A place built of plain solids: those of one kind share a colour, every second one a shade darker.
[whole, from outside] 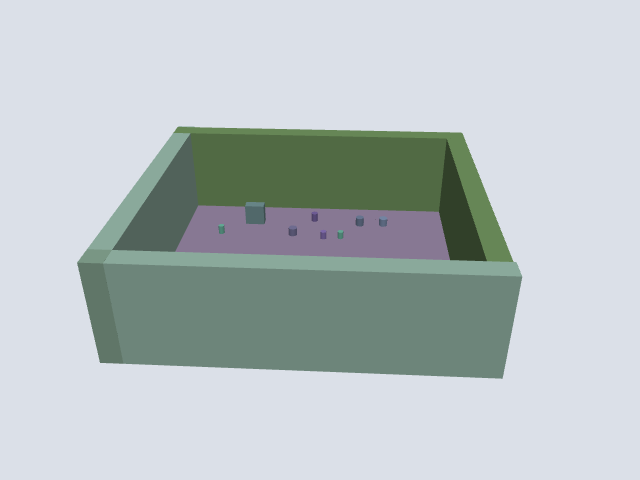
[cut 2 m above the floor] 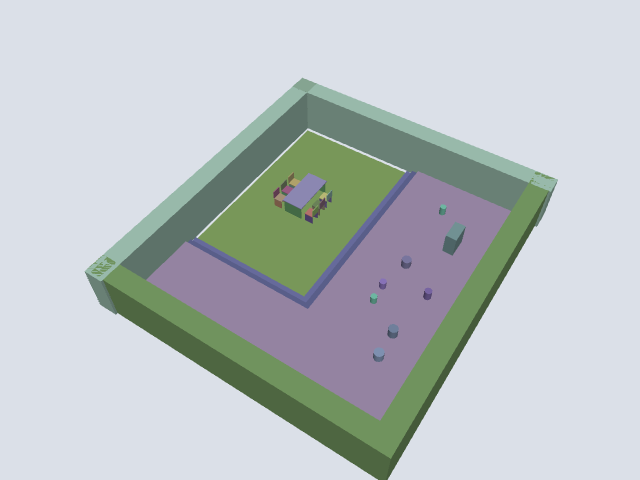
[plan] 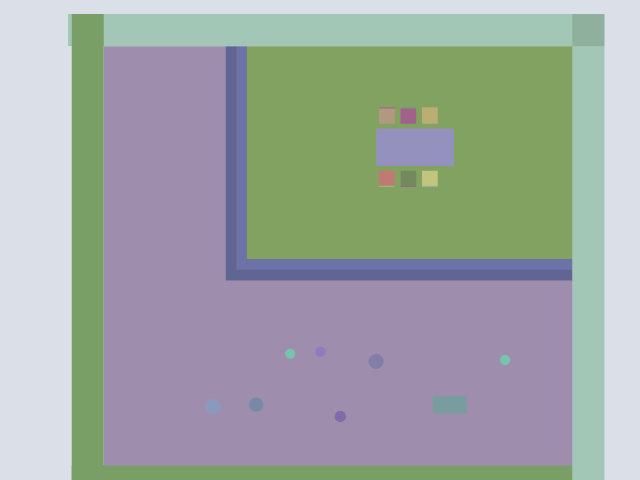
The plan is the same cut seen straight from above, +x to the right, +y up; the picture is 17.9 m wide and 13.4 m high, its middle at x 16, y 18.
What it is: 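A library with a sunk reading corner, one wing of it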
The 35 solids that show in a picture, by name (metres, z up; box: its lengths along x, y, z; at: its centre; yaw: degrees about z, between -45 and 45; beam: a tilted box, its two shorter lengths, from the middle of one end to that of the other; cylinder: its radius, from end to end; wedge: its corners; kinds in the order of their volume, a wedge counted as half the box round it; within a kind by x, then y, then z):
{
 "wall_wing_1": {"box": [0.9, 13.51, 4.45], "at": [9.52, 17.56, 1.93]},
 "wall_wing_2": {"box": [14.88, 0.9, 4.45], "at": [16.5, 11.26, 1.93]},
 "wall_1": {"box": [14.08, 0.9, 4.45], "at": [16.0, 23.86, 1.93]},
 "wall_2": {"box": [0.9, 12.71, 4.45], "at": [23.49, 17.06, 1.93]},
 "floor_main_1": {"box": [3.4, 11.71, 0.8], "at": [11.67, 17.56, -0.4]},
 "floor_main_2": {"box": [13.08, 5.17, 0.8], "at": [16.5, 14.29, -0.4]},
 "floor_pit_1": {"box": [9.68, 6.54, 0.35], "at": [18.2, 20.14, -0.62]},
 "step_pit_1": {"box": [0.3, 6.24, 0.65], "at": [13.52, 20.29, -0.47]},
 "step_pit_2": {"box": [0.3, 5.94, 0.5], "at": [13.82, 20.44, -0.55]},
 "step_pit_3": {"box": [9.68, 0.3, 0.65], "at": [18.2, 17.02, -0.47]},
 "step_pit_4": {"box": [9.38, 0.3, 0.5], "at": [18.35, 17.32, -0.55]},
 "wall_corner_1": {"box": [0.9, 0.9, 4.45], "at": [23.49, 23.86, 1.93]},
 "zclutw_trolley_1": {"box": [0.96, 0.5, 1.07], "at": [19.62, 13.4, 0.49]},
 "zclutw_stool_1": {"cylinder": 0.21, "from": [13.02, 13.36, -0.05], "to": [13.02, 13.36, 0.39]},
 "zclutw_stool_2": {"cylinder": 0.2, "from": [14.22, 13.4, -0.05], "to": [14.22, 13.4, 0.43]},
 "table_top_1": {"box": [2.17, 1.05, 0.04], "at": [18.65, 20.59, 0.28]},
 "zclutw_bin_1": {"cylinder": 0.15, "from": [16.02, 14.88, -0.05], "to": [16.02, 14.88, 0.37]},
 "zclutw_bin_2": {"cylinder": 0.16, "from": [16.57, 13.07, -0.05], "to": [16.57, 13.07, 0.44]},
 "zclut_stool_1": {"cylinder": 0.21, "from": [17.57, 14.61, -0.05], "to": [17.57, 14.61, 0.39]},
 "zclut_bin_1": {"cylinder": 0.14, "from": [15.17, 14.83, -0.05], "to": [15.17, 14.83, 0.36]},
 "zclut_bin_2": {"cylinder": 0.14, "from": [21.17, 14.65, -0.05], "to": [21.17, 14.65, 0.42]},
 "table_end_1": {"box": [0.04, 0.93, 0.71], "at": [17.64, 20.59, -0.1]},
 "table_chair0n_seat_1": {"box": [0.44, 0.44, 0.05], "at": [17.87, 21.47, -0.01]},
 "table_chair0s_seat_1": {"box": [0.44, 0.44, 0.05], "at": [17.87, 19.72, -0.01]},
 "table_chair1n_seat_1": {"box": [0.44, 0.44, 0.05], "at": [18.47, 21.47, -0.01]},
 "table_chair1s_seat_1": {"box": [0.44, 0.44, 0.05], "at": [18.47, 19.72, -0.01]},
 "table_chair2n_seat_1": {"box": [0.44, 0.44, 0.05], "at": [19.07, 21.47, -0.01]},
 "table_chair2s_seat_1": {"box": [0.44, 0.44, 0.05], "at": [19.07, 19.72, -0.01]},
 "table_chair0n_back_1": {"box": [0.44, 0.04, 0.39], "at": [17.87, 21.69, 0.21]},
 "table_chair0s_back_1": {"box": [0.44, 0.04, 0.39], "at": [17.87, 19.5, 0.21]},
 "table_chair1n_back_1": {"box": [0.44, 0.04, 0.39], "at": [18.47, 21.69, 0.21]},
 "table_chair1s_back_1": {"box": [0.44, 0.04, 0.39], "at": [18.47, 19.5, 0.21]},
 "table_chair2n_back_1": {"box": [0.44, 0.04, 0.39], "at": [19.07, 21.69, 0.21]},
 "table_chair0n_side_1": {"box": [0.03, 0.42, 0.42], "at": [17.66, 21.47, -0.24]},
 "table_chair0s_side_1": {"box": [0.03, 0.42, 0.42], "at": [17.66, 19.72, -0.24]}
}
